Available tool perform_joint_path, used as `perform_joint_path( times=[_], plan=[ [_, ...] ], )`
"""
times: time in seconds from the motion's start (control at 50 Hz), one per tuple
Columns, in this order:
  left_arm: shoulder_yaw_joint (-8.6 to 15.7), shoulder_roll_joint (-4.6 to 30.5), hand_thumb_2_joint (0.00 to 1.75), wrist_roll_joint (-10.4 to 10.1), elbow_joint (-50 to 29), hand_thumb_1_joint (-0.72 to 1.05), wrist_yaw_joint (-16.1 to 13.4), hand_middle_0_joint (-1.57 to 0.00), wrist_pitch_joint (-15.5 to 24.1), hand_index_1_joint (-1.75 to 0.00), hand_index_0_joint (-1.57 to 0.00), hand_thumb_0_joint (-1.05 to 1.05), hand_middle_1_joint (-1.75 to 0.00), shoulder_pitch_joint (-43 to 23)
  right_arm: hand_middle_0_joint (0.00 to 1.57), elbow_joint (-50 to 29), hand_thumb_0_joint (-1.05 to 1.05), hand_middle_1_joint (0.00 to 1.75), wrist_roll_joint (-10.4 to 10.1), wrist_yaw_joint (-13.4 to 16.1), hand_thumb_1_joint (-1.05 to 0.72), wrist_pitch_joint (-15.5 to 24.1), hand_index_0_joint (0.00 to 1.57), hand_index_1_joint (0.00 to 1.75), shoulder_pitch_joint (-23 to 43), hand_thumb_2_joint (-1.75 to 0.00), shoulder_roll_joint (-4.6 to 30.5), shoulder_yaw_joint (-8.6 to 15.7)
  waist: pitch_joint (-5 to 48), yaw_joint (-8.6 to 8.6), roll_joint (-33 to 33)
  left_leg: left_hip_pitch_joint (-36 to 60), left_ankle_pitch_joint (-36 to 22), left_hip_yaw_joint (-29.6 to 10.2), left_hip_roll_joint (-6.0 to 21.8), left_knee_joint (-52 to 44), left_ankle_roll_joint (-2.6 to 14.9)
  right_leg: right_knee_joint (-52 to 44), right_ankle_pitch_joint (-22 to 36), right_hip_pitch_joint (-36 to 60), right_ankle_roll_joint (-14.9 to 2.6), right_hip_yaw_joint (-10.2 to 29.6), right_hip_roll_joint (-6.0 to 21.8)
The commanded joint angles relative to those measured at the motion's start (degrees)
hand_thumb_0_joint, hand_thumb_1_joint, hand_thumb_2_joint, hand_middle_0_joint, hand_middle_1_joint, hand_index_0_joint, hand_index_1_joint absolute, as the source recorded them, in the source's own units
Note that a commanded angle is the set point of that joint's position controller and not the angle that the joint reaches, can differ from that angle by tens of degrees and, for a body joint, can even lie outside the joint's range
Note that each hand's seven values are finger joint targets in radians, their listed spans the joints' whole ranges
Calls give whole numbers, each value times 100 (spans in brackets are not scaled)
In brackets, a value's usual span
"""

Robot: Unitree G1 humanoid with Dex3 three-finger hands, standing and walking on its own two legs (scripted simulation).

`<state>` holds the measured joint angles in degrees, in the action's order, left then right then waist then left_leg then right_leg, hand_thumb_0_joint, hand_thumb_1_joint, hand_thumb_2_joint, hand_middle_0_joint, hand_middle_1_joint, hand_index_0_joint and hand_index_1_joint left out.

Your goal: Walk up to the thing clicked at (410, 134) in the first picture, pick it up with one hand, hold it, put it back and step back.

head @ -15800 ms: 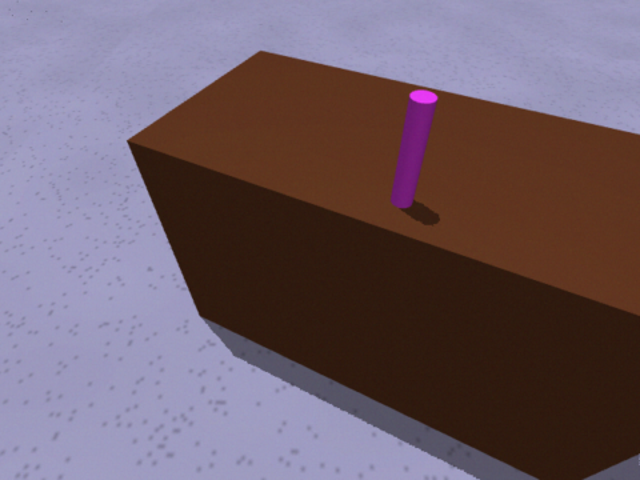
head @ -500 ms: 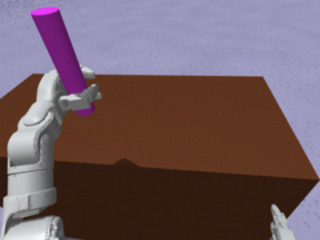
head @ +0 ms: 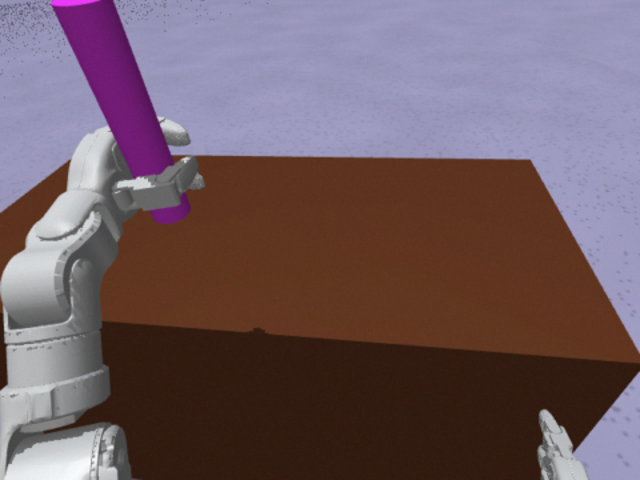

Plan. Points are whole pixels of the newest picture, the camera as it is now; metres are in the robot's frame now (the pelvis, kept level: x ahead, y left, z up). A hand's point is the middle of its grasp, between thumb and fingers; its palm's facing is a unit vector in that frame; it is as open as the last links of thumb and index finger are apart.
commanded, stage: hold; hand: left
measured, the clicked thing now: (135, 126) +0.34 +0.19 +0.34
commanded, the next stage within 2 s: none
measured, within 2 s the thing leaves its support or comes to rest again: neither
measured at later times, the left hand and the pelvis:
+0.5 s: hand (167, 167) +0.33 +0.17 +0.30, palm faces +0.06 -1.00 +0.00, open 5.4 cm; pelvis +0.00 +0.00 +0.00, yaw +0 degrees
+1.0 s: hand (160, 163) +0.33 +0.17 +0.30, palm faces +0.05 -1.00 -0.01, open 5.4 cm; pelvis -0.01 +0.00 +0.00, yaw +0 degrees
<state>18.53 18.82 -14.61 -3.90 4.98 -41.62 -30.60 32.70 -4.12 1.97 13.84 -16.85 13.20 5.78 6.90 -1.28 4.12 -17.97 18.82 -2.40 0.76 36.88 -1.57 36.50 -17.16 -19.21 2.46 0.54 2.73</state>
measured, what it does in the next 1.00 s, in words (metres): stands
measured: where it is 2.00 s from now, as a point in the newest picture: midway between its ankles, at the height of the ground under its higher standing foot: outside the picture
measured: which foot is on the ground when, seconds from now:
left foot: down 0.00-1.00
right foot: down 0.00-1.00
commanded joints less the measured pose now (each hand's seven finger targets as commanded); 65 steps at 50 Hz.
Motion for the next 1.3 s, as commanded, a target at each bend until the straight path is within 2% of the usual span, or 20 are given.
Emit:
perform_joint_path(
  times=[0.0, 0.06, 0.08, 0.12, 0.14, 0.2, 0.26, 0.28, 0.4, 0.42, 0.5, 0.56, 0.68, 0.72, 0.9, 0.98, 1.0, 1.14, 1.18, 1.28],
  plan=[
    [405, 1318, 123, -35, -1297, 54, -17, -132, 324, -136, -134, 0, -136, -2740, 5, -972, 0, 5, -10, -5, 56, 356, 5, 5, 781, -4, 698, 214, 965, 7, -261, 451, -987, 205, -180, -558, 169, -579, 822, 195, -182, -397, -231],
    [455, 1326, 123, -71, -1244, 55, -10, -133, 245, -136, -134, 0, -136, -2710, 5, -921, 0, 5, -25, -9, 56, 375, 5, 5, 757, -4, 706, 231, 924, -5, -268, 453, -881, 149, -145, -606, 151, -565, 707, 156, -178, -405, -244],
    [135, 1011, 122, -75, -1491, 54, 22, -130, 249, -134, -132, 0, -135, -2912, 5, -1060, 0, 5, -39, -45, 57, 402, 5, 5, 875, -4, 530, 91, 949, 5, -165, 485, -897, 145, -145, -626, 137, -571, 718, 129, -191, -417, -261],
    [539, 1392, 123, -85, -1136, 54, -14, -132, 148, -135, -133, 0, -136, -2642, 5, -889, 0, 5, -34, -29, 56, 398, 5, 5, 713, -5, 772, 307, 857, 0, -231, 458, -794, 87, -107, -643, 127, -570, 647, 84, -177, -417, -259],
    [169, 1028, 122, -86, -1400, 56, 16, -129, 133, -133, -131, 0, -134, -2808, 5, -981, 0, 5, -52, -80, 57, 425, 5, 5, 844, -4, 540, 87, 853, -4, -88, 446, -807, 124, -133, -630, 126, -568, 670, 68, -196, -418, -262],
    [593, 1405, 123, -119, -1250, 54, -46, -130, 32, -135, -132, 0, -135, -2583, 5, -876, 0, 5, -52, -64, 56, 430, 5, 5, 775, -5, 741, 308, 895, -18, -316, 408, -741, 162, -158, -584, 167, -612, 578, 155, -168, -401, -251],
    [228, 968, 124, -142, -1679, 56, -21, -131, 14, -135, -132, 0, -136, -2899, 5, -1033, 0, 5, -57, -118, 57, 441, 5, 5, 871, -5, 514, 126, 1123, -39, -214, 488, -1026, 214, -185, -503, 160, -582, 818, 222, -180, -404, -245],
    [680, 1465, 125, -140, -1384, 57, -74, -132, -53, -136, -134, 0, -136, -2647, 5, -938, 0, 5, -56, -87, 56, 421, 5, 5, 800, -5, 739, 294, 1013, -37, -429, 413, -946, 229, -201, -487, 192, -611, 744, 221, -149, -391, -238],
    [466, 1227, 127, -132, -1270, 56, -64, -133, -127, -138, -135, 0, -139, -2647, 5, -872, 0, 5, -57, -96, 57, 404, 5, 5, 858, -5, 705, 280, 867, -6, -627, 329, -876, 266, -240, -484, 227, -656, 711, 154, -126, -362, -204],
    [128, 779, 127, -133, -1069, 56, -31, -132, -148, -138, -133, 0, -138, -2509, 5, -726, 0, 5, -53, -119, 57, 405, 5, 5, 814, -5, 578, 191, 746, 8, -533, 333, -862, 283, -238, -500, 210, -651, 686, 77, -141, -368, -213],
    [716, 1560, 126, -121, -1474, 57, -74, -132, -46, -138, -134, 0, -138, -2620, 5, -938, 0, 5, -69, -117, 57, 390, 5, 5, 775, -4, 701, 236, 959, -79, -614, 329, -714, 263, -243, -504, 234, -681, 526, 192, -128, -367, -201],
    [350, 1013, 126, -159, -1445, 57, -59, -131, -13, -137, -133, 0, -138, -2557, 5, -840, 0, 5, -78, -115, 56, 393, 5, 5, 775, -5, 570, 216, 924, -10, -477, 373, -788, 280, -239, -496, 216, -621, 590, 121, -141, -365, -213],
    [533, 1389, 126, -124, -1761, 57, -105, -131, 99, -137, -133, 0, -138, -2903, 5, -1004, 0, 5, -83, -68, 57, 471, 5, 5, 1002, -5, 722, 319, 1100, -25, -272, 492, -850, 194, -186, -500, 177, -546, 661, 160, -163, -380, -237],
    [180, 997, 128, -107, -1326, 60, -40, -132, 44, -138, -133, 0, -138, -2877, 5, -702, 0, 5, -62, -61, 57, 457, 5, 5, 837, -5, 545, 153, 881, 39, -263, 390, -770, 201, -199, -522, 177, -603, 602, 38, -164, -391, -233],
    [522, 1446, 128, -115, -1326, 59, -10, -134, -96, -139, -136, 0, -139, -2803, 5, -778, 0, 5, -77, -107, 56, 526, 5, 5, 945, -5, 707, 250, 893, -88, -266, 303, -723, 106, -129, -602, 149, -578, 574, 142, -180, -417, -262],
    [337, 1052, 129, -184, -1219, 59, -45, -133, -187, -139, -135, 0, -140, -2688, 5, -723, 0, 5, -84, -134, 57, 495, 5, 5, 877, -5, 640, 285, 845, -18, -459, 272, -759, 241, -196, -541, 193, -622, 553, 132, -161, -390, -263],
    [592, 1410, 130, -174, -1427, 60, -69, -134, -154, -140, -136, 0, -141, -2749, 5, -806, 0, 5, -86, -138, 57, 493, 5, 5, 907, -5, 677, 260, 837, -72, -407, 253, -641, 229, -195, -554, 195, -642, 442, 133, -159, -379, -246],
    [185, 934, 129, -148, -1648, 61, -49, -132, -80, -139, -134, 0, -140, -2743, 5, -774, 0, 5, -93, -157, 57, 497, 5, 5, 771, -5, 515, 169, 958, -36, -244, 355, -709, 253, -204, -525, 186, -572, 520, 75, -177, -370, -237],
    [590, 1466, 129, -116, -1791, 60, -117, -133, -20, -139, -135, 0, -140, -2927, 5, -1043, 0, 5, -75, -103, 56, 516, 5, 5, 956, -5, 715, 307, 1217, -62, -320, 459, -819, 184, -168, -532, 171, -574, 625, 198, -163, -374, -243],
    [403, 1225, 129, -116, -1518, 61, -118, -133, 21, -139, -135, 0, -139, -2844, 5, -743, 0, 5, -52, -59, 57, 539, 5, 5, 959, -5, 642, 278, 1054, -24, -306, 321, -632, 270, -228, -512, 201, -624, 453, 165, -158, -361, -221]
  ],
)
